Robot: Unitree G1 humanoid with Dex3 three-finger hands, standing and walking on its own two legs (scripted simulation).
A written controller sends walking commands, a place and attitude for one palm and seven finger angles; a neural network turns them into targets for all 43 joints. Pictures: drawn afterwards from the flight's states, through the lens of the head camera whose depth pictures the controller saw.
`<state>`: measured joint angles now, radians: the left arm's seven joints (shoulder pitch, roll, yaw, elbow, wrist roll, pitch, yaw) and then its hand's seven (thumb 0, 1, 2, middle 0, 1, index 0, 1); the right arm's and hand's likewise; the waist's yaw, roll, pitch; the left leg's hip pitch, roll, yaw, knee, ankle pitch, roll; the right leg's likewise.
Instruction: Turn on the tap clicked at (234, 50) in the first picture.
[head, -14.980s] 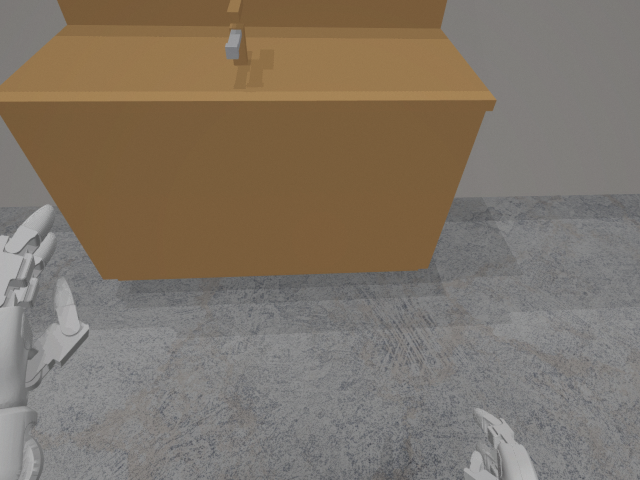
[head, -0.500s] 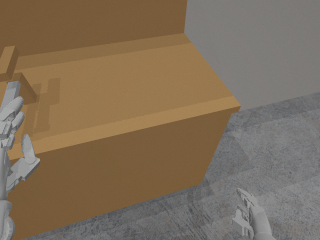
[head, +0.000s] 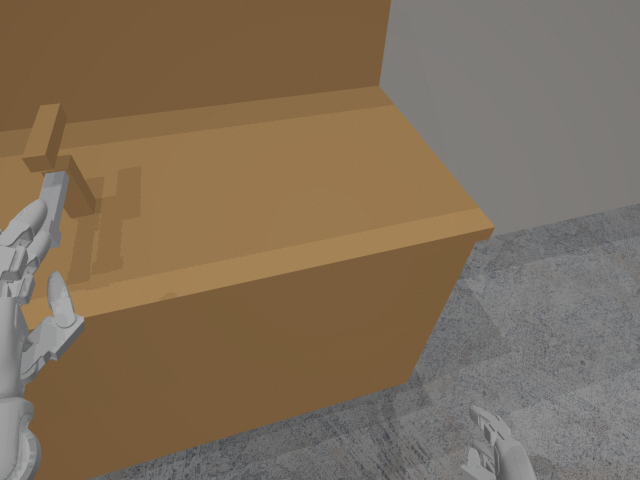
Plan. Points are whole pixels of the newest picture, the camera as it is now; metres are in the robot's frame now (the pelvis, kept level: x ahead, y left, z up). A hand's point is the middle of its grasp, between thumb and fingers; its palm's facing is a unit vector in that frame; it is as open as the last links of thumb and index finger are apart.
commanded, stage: come to a stop and stand still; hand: left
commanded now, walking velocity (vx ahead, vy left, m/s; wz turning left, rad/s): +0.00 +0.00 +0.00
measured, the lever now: (43, 235) +0.37 +0.39 +0.10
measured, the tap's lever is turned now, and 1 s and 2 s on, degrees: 0 0 0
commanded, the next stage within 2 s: look again from close up in 0.32 s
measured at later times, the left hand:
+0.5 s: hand (50, 271) +0.25 +0.27 +0.19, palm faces +0.46 -0.78 -0.42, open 7.4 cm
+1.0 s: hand (70, 294) +0.24 +0.26 +0.16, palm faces +0.37 -0.84 -0.38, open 7.4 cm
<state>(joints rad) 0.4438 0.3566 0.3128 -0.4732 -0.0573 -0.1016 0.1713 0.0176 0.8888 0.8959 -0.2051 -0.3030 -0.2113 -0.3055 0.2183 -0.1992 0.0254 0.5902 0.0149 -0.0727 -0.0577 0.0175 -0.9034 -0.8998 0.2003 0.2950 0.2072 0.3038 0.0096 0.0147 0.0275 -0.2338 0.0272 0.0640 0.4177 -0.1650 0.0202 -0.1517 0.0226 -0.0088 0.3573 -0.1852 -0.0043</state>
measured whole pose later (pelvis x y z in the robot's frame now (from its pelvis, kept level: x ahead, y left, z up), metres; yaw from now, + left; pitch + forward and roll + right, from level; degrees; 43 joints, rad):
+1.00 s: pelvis +0.02 +0.02 +0.00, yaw -1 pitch +0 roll -1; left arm 0.42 0.36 0.37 -0.52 -0.04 -0.19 0.13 0.02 0.89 0.90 -0.21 -0.30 -0.21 -0.31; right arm 0.16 -0.22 0.02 0.55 -0.01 -0.12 -0.02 0.02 -0.90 -0.90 0.20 0.29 0.21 0.30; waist 0.02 -0.01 0.09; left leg -0.24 0.01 0.10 0.46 -0.22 0.05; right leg -0.16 0.00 0.03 0.39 -0.22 0.03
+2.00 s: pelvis -0.01 +0.02 -0.01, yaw -2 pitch -2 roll -1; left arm 0.39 0.35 0.34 -0.38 -0.01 -0.20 0.09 0.02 0.88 0.89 -0.21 -0.30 -0.22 -0.31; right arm 0.25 -0.20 0.02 0.56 0.01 -0.15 -0.03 0.02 -0.90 -0.90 0.20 0.29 0.21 0.30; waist 0.03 0.00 0.08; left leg -0.27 0.02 0.11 0.49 -0.20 0.05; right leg -0.21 0.00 0.03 0.45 -0.21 0.02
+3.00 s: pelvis +0.00 +0.02 +0.00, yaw +0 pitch +0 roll -1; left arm 0.42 0.35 0.33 -0.43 -0.03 -0.17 0.14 0.02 0.89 0.90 -0.21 -0.30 -0.21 -0.31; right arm 0.22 -0.20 0.02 0.57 0.00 -0.09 -0.06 0.02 -0.90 -0.90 0.20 0.29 0.21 0.30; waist 0.02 0.01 0.04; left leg -0.24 0.00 0.09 0.41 -0.17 0.05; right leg -0.16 -0.01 0.01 0.35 -0.18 0.03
